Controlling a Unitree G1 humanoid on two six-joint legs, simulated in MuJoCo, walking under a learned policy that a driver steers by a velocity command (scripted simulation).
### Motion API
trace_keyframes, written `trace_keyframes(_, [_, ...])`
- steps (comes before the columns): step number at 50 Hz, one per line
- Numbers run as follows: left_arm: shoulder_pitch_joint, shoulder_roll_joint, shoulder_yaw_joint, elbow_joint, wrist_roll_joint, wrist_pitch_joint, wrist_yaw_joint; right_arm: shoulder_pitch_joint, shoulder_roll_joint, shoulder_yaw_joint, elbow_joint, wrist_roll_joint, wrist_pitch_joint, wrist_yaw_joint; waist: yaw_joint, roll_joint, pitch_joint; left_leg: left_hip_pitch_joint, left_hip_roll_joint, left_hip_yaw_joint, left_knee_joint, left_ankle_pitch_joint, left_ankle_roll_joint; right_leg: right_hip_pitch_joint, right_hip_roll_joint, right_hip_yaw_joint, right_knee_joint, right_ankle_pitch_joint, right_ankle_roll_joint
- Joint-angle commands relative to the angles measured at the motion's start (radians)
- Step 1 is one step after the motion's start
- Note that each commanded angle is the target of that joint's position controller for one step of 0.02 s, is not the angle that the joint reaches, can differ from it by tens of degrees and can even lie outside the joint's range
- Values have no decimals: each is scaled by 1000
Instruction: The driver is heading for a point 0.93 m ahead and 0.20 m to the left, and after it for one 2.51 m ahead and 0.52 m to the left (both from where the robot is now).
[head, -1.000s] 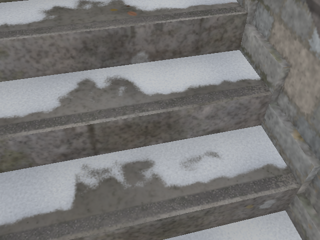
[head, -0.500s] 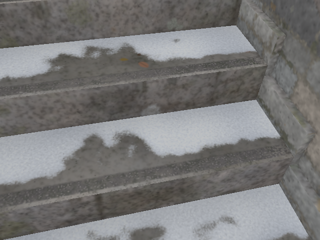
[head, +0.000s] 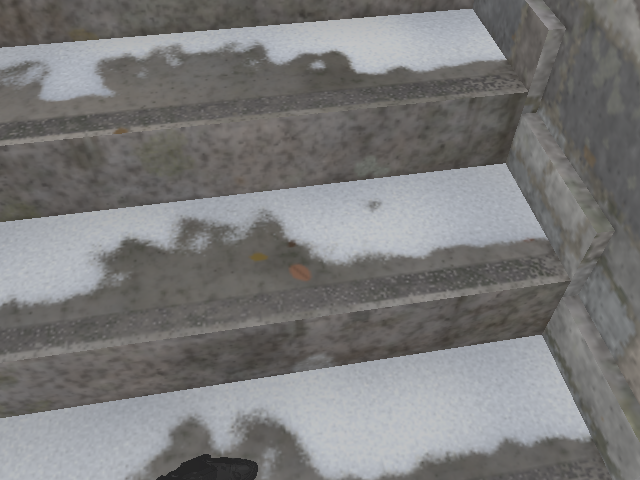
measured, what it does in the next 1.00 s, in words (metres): climbs: left foot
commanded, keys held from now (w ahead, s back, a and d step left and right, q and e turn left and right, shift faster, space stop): no key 0.90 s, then w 0.10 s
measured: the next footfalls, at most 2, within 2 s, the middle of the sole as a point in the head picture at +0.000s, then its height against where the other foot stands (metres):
left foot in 0.32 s outside the picture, level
left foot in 1.54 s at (249, 476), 0.17 m higher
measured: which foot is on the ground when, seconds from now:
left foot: up 0.00-0.30, down 0.32-1.00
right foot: down 0.00-1.00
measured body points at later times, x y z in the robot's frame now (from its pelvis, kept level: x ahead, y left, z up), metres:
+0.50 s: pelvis +0.11 +0.03 +0.09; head +0.12 +0.03 +0.54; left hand +0.24 +0.24 -0.04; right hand +0.21 -0.19 -0.05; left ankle +0.14 +0.14 -0.63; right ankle +0.10 -0.08 -0.63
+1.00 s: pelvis +0.13 +0.04 +0.09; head +0.14 +0.03 +0.54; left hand +0.24 +0.25 -0.05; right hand +0.20 -0.18 -0.06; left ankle +0.14 +0.14 -0.63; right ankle +0.10 -0.08 -0.63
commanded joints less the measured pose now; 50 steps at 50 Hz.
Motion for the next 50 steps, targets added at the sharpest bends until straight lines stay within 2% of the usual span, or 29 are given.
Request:
trace_keyframes(1, [126,233,98,107,-22,-58,-19,19,-48,-49,-50,-5,30,14,13,-79,-61,-546,-42,-149,836,6,1,479,-289,770,-718,268,-245])
trace_keyframes(2, [66,113,70,136,-51,-82,-20,-46,-50,-39,-68,-21,24,-19,-16,34,-84,-588,-20,-134,864,-30,28,464,-264,667,-676,240,-247])
trace_keyframes(3, [22,3,36,160,-51,-88,-21,-72,-31,-27,-80,-34,31,-44,-70,35,-81,-596,17,-132,825,-3,59,405,-217,561,-703,226,-208])
trace_keyframes(4, [-21,-84,6,148,-30,-90,-29,-50,-25,-23,-67,-20,43,-59,-106,32,-81,-578,53,-137,740,68,62,339,-188,462,-712,274,-158])
trace_keyframes(5, [-42,-86,-2,132,-18,-97,-38,-46,-13,-16,-61,-21,52,-71,-133,28,-93,-556,76,-120,644,60,32,318,-152,363,-685,379,-135])
trace_keyframes(6, [-59,-85,-1,117,-20,-102,-44,-59,12,-5,-57,-22,49,-63,-160,44,-114,-508,132,-84,539,37,-19,292,-120,269,-667,387,-78])
trace_keyframes(7, [-86,-24,12,83,-44,-108,-56,-88,3,-3,-64,-11,52,-43,-173,7,-112,-380,152,33,393,-47,-75,232,-71,119,-704,452,-38])
trace_keyframes(9, [-105,108,37,29,-53,-141,-61,-86,-102,-29,-48,-11,47,-18,-163,-124,-90,-75,123,167,243,-95,-188,119,-19,11,-777,595,9])
trace_keyframes(10, [276,158,71,241,-55,-105,77,-31,0,7,-35,-7,53,-108,-73,-36,41,-131,84,262,45,-43,-76,222,-138,92,-803,555,-116])
trace_keyframes(11, [388,98,47,288,-72,-92,117,-67,45,28,-18,-1,52,-131,-36,-88,71,-136,110,242,0,-24,-41,295,-153,163,-832,578,-130])
trace_keyframes(12, [368,102,52,289,-67,-90,126,-70,54,37,-15,-1,48,-138,-34,-123,59,-119,120,222,-105,-30,-16,367,-175,184,-841,556,-130])
trace_keyframes(13, [333,107,56,278,-61,-88,124,-72,43,41,-9,0,41,-139,-28,-143,42,-91,107,221,-210,-55,1,437,-192,209,-844,537,-136])
trace_keyframes(14, [-16,117,47,141,-26,-118,-19,-289,-54,20,-138,-32,49,-67,-67,-144,3,-140,165,69,-260,-150,-113,512,-236,257,-701,582,-110])
trace_keyframes(15, [-47,89,39,107,-46,-119,-62,-310,-82,10,-151,-10,52,-44,-78,-94,-58,-82,128,110,-375,-127,-139,556,-228,240,-657,656,-91])
trace_keyframes(16, [31,97,41,140,-70,-107,-86,-270,-65,13,-138,9,48,-41,-85,-61,-45,-27,117,127,-569,11,-142,596,-215,241,-607,649,-62])
trace_keyframes(17, [158,108,49,180,-83,-92,-110,-223,-56,17,-108,16,47,-57,-59,-55,-45,32,115,113,-627,151,-127,618,-220,280,-592,639,-35])
trace_keyframes(18, [321,112,67,204,-72,-90,-109,-261,-101,14,-116,32,38,-65,61,15,-136,149,129,89,-506,339,-49,614,-135,201,-553,558,25])
trace_keyframes(19, [342,138,78,215,-54,-102,-101,-286,-111,4,-118,29,25,-53,69,16,-113,118,102,103,-474,233,1,571,-93,155,-557,465,32])
trace_keyframes(20, [241,158,81,185,-41,-102,-92,-260,-58,12,-103,27,18,-39,23,4,-57,34,92,106,-503,92,12,562,-85,133,-559,356,29])
trace_keyframes(21, [176,149,82,167,-39,-96,-83,-269,-42,11,-104,30,12,-31,3,12,-25,24,82,99,-528,-1,15,527,-91,132,-571,249,26])
trace_keyframes(22, [153,173,92,161,-49,-96,-82,-296,-49,7,-121,30,10,-21,-7,2,1,29,81,100,-539,-59,12,487,-86,127,-579,179,31])
trace_keyframes(24, [126,135,88,151,-58,-92,-83,-281,-70,2,-111,31,22,-17,-19,-23,16,36,80,94,-566,-81,8,478,-89,125,-578,163,31])
trace_keyframes(25, [108,143,93,145,-58,-95,-76,-282,-57,5,-108,32,21,-21,-22,-37,9,50,75,101,-560,-59,7,481,-91,121,-575,175,31])
trace_keyframes(27, [92,130,92,138,-60,-95,-66,-277,-62,3,-113,41,21,-24,-18,-34,-1,74,66,106,-556,-3,10,493,-98,115,-553,194,46])
trace_keyframes(34, [71,144,99,129,-57,-93,-45,-296,-70,-1,-136,35,17,-27,-13,-58,4,104,52,111,-553,39,20,496,-110,120,-532,196,66])
trace_keyframes(37, [74,121,92,132,-56,-92,-47,-273,-66,-1,-118,36,14,-25,-11,-50,12,118,47,114,-559,60,23,491,-106,120,-526,181,75])
trace_keyframes(45, [96,134,91,165,-53,-85,-42,-265,-65,1,-88,28,23,-19,-12,-69,29,107,37,125,-582,10,33,529,-110,119,-548,187,82])
trace_keyframes(46, [120,123,89,180,-50,-78,-48,-242,-70,0,-78,38,25,-22,-9,-71,34,111,37,131,-597,-70,28,528,-117,122,-565,129,77])
trace_keyframes(50, [152,166,114,201,-19,-66,-27,-198,-107,-25,-67,-10,37,-48,-26,-56,128,62,96,29,-679,-469,132,442,-131,150,-575,-155,-14])
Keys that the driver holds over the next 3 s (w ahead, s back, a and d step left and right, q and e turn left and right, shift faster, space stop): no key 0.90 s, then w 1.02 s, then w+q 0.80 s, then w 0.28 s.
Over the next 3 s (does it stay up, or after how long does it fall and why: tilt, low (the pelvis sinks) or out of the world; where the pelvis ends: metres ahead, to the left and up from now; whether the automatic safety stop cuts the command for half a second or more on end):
stays up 0.98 0.16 0.58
